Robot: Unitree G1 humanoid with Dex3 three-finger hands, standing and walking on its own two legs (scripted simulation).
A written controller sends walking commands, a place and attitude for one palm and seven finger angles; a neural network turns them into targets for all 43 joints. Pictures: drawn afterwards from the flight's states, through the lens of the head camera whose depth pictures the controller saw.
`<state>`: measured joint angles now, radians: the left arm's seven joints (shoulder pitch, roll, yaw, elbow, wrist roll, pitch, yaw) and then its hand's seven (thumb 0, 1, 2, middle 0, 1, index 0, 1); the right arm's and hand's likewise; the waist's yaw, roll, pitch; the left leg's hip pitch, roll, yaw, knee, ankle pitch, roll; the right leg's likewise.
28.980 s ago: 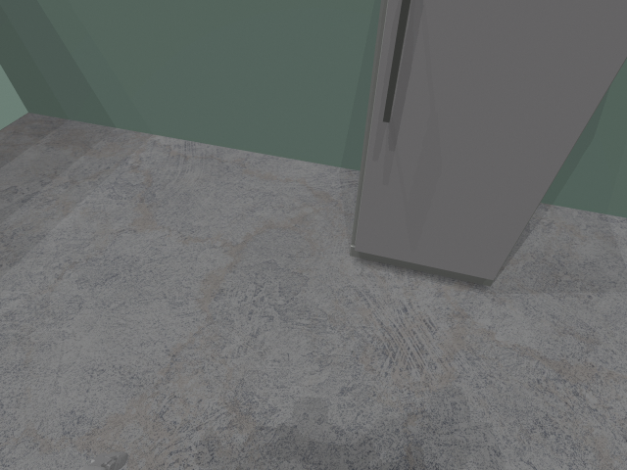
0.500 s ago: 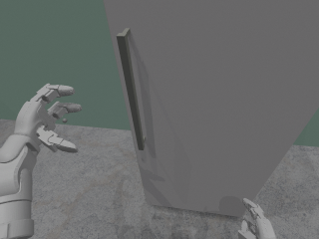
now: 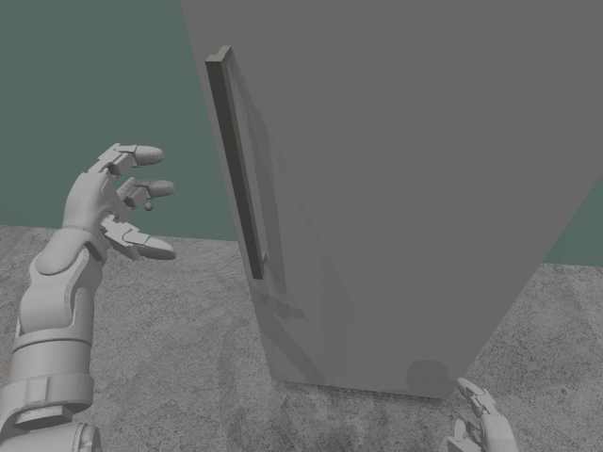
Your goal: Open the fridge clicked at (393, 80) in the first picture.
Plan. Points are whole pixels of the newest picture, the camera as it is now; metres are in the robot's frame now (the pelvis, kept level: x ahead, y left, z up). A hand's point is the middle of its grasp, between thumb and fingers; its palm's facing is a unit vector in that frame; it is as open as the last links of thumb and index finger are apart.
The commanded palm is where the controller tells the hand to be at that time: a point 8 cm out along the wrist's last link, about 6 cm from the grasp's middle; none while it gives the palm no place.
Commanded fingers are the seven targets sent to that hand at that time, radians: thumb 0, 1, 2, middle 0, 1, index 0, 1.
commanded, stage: move the hooked fingers beside the handle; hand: left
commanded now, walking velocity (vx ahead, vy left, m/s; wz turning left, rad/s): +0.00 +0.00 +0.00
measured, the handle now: (245, 187) +0.45 +0.12 +0.13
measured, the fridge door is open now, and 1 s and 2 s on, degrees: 0 0 0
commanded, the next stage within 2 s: none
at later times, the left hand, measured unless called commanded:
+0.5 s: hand (176, 179) +0.40 +0.20 +0.19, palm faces +0.01 -1.00 -0.01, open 14.0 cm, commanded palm +0.37 +0.24 +0.18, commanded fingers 0.00 -0.50 0.30 -0.30 -1.20 -0.30 -1.20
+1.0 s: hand (188, 185) +0.40 +0.18 +0.18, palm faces +0.00 -1.00 -0.02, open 14.0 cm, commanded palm +0.37 +0.23 +0.18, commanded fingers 0.00 -0.50 0.30 -0.30 -1.20 -0.30 -1.20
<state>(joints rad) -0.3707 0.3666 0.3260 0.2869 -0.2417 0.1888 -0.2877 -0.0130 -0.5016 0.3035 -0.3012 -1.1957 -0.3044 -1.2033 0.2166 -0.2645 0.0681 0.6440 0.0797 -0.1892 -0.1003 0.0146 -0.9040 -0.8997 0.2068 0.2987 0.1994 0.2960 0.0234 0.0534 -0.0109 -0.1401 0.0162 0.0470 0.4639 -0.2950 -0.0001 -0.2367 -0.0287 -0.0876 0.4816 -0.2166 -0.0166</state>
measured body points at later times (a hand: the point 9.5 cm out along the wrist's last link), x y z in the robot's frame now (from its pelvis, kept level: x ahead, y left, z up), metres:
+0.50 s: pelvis +0.01 +0.00 +0.00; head +0.00 -0.01 +0.45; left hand +0.39 +0.25 +0.19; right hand +0.14 -0.24 -0.10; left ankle -0.03 +0.12 -0.74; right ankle +0.03 -0.11 -0.74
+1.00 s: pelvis +0.01 +0.01 +0.00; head +0.00 -0.01 +0.45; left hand +0.39 +0.24 +0.18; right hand +0.16 -0.23 -0.10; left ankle -0.03 +0.12 -0.74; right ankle +0.03 -0.11 -0.74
